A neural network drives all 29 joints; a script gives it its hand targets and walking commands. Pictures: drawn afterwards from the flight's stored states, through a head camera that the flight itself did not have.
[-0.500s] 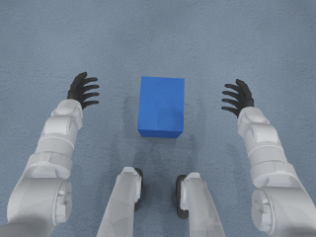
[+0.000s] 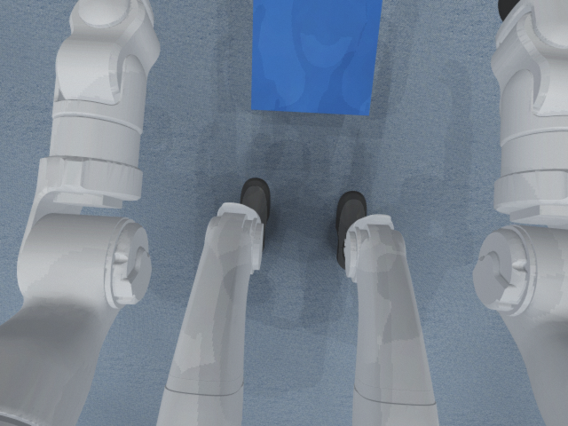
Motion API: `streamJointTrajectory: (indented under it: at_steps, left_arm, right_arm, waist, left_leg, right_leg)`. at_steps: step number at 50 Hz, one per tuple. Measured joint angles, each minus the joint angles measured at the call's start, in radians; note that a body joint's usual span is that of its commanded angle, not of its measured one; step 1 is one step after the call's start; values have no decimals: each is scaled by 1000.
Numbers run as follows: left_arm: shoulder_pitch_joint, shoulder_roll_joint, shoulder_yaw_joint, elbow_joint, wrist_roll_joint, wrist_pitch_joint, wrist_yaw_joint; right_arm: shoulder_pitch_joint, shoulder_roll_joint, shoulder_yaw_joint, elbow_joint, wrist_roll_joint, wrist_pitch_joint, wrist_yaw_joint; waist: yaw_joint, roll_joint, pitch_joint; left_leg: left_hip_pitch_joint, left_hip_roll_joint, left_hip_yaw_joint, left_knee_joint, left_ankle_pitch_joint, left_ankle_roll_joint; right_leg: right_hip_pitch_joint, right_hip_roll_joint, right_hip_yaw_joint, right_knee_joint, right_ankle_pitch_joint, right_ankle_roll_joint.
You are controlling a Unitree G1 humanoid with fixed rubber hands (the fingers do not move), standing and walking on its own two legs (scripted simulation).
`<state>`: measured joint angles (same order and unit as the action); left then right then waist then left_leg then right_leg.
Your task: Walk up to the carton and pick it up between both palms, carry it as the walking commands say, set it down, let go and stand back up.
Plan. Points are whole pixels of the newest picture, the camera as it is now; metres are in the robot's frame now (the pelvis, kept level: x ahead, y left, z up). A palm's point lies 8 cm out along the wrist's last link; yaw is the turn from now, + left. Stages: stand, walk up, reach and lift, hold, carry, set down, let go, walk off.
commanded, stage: reach and lift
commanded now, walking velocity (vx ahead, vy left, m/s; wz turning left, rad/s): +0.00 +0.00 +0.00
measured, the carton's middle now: (311, 45) +0.53 +0.00 -0.51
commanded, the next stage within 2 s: none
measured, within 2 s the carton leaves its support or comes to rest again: neither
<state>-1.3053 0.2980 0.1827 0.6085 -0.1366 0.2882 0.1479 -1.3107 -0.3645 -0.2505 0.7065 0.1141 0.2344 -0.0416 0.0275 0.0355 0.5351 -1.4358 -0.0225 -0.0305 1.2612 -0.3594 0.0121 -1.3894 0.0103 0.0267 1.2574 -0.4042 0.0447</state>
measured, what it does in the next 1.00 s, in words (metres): lowers itself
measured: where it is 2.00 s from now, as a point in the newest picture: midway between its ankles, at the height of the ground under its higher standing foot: (299, 237)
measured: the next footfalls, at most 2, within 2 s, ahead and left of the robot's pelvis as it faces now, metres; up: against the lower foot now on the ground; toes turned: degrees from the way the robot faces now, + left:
none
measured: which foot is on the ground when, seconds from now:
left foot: down 0.00-1.00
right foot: down 0.00-1.00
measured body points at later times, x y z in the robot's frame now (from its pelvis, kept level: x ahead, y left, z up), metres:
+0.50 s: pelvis -0.03 -0.01 -0.13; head +0.33 -0.02 +0.14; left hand +0.54 +0.18 -0.27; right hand +0.54 -0.18 -0.28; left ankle +0.10 +0.12 -0.60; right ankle +0.09 -0.14 -0.60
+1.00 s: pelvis -0.02 +0.00 -0.24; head +0.36 +0.00 -0.02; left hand +0.55 +0.17 -0.42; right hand +0.56 -0.17 -0.42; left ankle +0.10 +0.12 -0.60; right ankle +0.09 -0.14 -0.60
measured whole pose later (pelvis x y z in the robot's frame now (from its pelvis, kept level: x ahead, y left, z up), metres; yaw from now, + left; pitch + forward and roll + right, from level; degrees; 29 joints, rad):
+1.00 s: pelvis -0.02 +0.00 -0.24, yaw -3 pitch +32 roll -3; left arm -1.55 0.34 0.15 1.08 -0.15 0.12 0.13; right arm -1.57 -0.37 -0.16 1.13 0.13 0.09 -0.09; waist 0.05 0.02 0.53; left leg -2.12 -0.07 -0.07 2.13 -0.56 -0.04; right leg -2.07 0.05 0.03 2.12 -0.62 0.08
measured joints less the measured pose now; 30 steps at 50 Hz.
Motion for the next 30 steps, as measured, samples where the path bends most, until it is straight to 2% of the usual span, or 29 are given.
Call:
streamJointTrajectory:
  at_steps: [4,7,9,11,13,16,19,22,24,28,30]
  left_arm:
    - [115,-10,23,-108,-13,41,-10]
    - [125,7,53,-63,2,20,-37]
    - [97,22,83,58,22,-28,-63]
    - [81,21,116,227,44,-74,-87]
    - [78,10,147,348,64,-104,-106]
    - [59,-1,176,431,80,-154,-134]
    - [-4,-2,198,480,127,-179,-151]
    - [-63,1,196,491,148,-173,-143]
    - [-89,1,178,468,136,-161,-126]
    - [-192,57,90,264,34,-115,-61]
    - [-175,77,41,229,-26,-81,-28]
  right_arm:
    - [111,44,11,-140,1,48,-24]
    - [126,50,24,-141,-35,36,-41]
    - [101,48,26,-60,-59,11,-46]
    - [86,55,26,71,-82,-10,-45]
    - [76,68,17,182,-96,-23,-45]
    - [48,100,-11,262,-121,-58,-46]
    - [-15,116,-33,315,-159,-84,-41]
    - [-64,116,-33,333,-176,-79,-43]
    - [-84,100,-13,314,-149,-66,-53]
    - [-193,9,79,134,-3,-27,-99]
    - [-180,-18,128,95,67,5,-118]
  waist:
    - [11,12,-5]
    - [29,13,-10]
    - [30,5,-52]
    - [26,-1,-199]
    - [25,-9,-349]
    - [14,-19,-477]
    - [11,-26,-505]
    - [8,-33,-484]
    - [9,-33,-424]
    - [2,-23,24]
    - [-2,-23,16]
  left_leg:
    - [17,-16,-43,33,-24,-28]
    - [42,-18,-63,54,-31,-49]
    - [22,-17,-55,64,-33,-51]
    - [-77,-19,-46,73,-54,-54]
    - [-198,-22,-41,113,-45,-60]
    - [-334,-24,-30,185,-58,-61]
    - [-445,-19,-26,269,-63,-54]
    - [-547,-17,-27,351,-64,-65]
    - [-586,-18,-26,405,-63,-67]
    - [-446,-25,-18,505,-79,-59]
    - [-531,-33,-17,553,-76,-54]
  right_leg:
    - [15,21,7,20,-20,-5]
    - [33,41,16,30,-26,-11]
    - [4,44,26,54,-29,-14]
    - [-110,39,29,91,-32,-14]
    - [-231,37,31,137,-39,-14]
    - [-371,37,34,217,-52,-22]
    - [-482,46,35,298,-54,-4]
    - [-582,54,33,376,-51,-1]
    - [-619,57,34,427,-51,10]
    - [-477,54,37,530,-71,15]
    - [-556,50,36,578,-73,20]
